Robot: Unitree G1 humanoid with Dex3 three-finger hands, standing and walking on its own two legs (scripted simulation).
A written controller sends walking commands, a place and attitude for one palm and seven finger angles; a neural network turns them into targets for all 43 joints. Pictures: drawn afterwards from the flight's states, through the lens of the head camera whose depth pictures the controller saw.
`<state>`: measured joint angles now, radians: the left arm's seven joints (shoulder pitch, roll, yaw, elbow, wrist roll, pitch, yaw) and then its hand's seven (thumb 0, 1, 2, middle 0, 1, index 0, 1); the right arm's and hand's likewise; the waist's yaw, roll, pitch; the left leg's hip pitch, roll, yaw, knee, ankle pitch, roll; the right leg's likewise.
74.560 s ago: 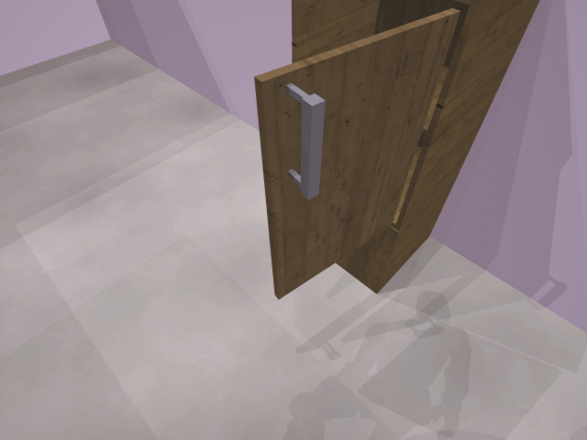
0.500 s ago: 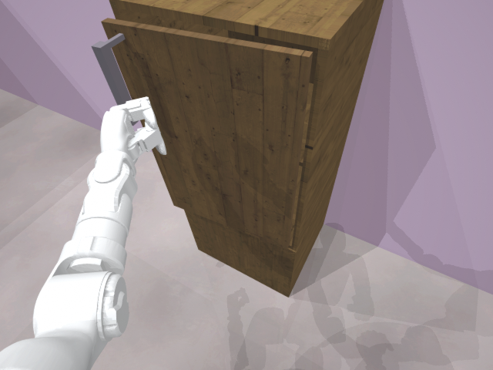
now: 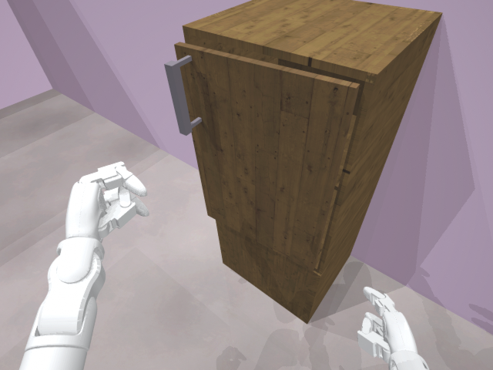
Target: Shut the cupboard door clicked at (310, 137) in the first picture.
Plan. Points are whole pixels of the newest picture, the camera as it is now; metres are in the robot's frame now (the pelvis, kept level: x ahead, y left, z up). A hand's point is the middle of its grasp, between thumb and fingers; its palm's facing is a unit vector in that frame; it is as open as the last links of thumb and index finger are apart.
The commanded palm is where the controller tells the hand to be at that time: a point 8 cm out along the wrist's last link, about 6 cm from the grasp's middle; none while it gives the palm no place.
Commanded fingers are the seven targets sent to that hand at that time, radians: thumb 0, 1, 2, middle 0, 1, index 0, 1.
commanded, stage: draw the hand back to the body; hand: left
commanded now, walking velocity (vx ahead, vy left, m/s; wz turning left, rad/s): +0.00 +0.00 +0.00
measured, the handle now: (186, 96) +0.65 +0.21 +0.14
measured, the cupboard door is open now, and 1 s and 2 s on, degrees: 5 5 5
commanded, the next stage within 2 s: step back with the hand held close in 0.86 s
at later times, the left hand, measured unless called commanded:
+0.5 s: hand (50, 256) +0.21 +0.28 +0.16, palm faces +0.42 -0.80 -0.43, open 6.3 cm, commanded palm +0.16 +0.31 +0.18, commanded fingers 0.00 0.90 0.90 -0.20 -0.30 -0.20 -0.30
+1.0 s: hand (49, 257) +0.21 +0.27 +0.16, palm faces +0.44 -0.80 -0.41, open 7.4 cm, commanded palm +0.16 +0.31 +0.18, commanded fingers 0.00 0.90 0.90 -0.20 -0.30 -0.20 -0.30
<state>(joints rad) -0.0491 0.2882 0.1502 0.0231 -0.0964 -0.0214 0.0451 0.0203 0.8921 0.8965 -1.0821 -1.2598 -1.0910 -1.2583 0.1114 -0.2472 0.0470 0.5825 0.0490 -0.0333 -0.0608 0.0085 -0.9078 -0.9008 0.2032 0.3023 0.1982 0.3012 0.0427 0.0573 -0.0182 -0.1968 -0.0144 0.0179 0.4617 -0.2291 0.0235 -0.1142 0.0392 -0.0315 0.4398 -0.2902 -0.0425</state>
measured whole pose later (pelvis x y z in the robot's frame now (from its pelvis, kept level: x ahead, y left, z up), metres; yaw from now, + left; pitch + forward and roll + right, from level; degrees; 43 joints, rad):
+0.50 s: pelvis +0.02 +0.01 +0.00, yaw -1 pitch -3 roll +0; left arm 0.47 0.36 0.34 -0.34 -0.08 -0.07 0.09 0.02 0.89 0.90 -0.41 -0.52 -0.42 -0.52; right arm 0.22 -0.24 0.02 0.63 0.02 -0.01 -0.06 0.01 -0.91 -0.90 0.21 0.30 0.20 0.30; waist 0.05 0.08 -0.02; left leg -0.13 -0.03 0.03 0.42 -0.24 0.04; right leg -0.04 0.03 -0.02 0.37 -0.28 -0.02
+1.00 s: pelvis +0.01 +0.01 +0.00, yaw +0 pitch -3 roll +0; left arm 0.45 0.35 0.34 -0.35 -0.07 -0.08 0.10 0.02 0.89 0.90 -0.21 -0.30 -0.22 -0.30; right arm 0.19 -0.22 0.03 0.62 0.01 -0.05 -0.07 0.01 -0.90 -0.90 0.21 0.30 0.20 0.30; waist 0.06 0.07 -0.01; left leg -0.13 -0.02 0.03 0.41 -0.23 0.03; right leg -0.03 0.03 -0.02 0.36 -0.27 -0.03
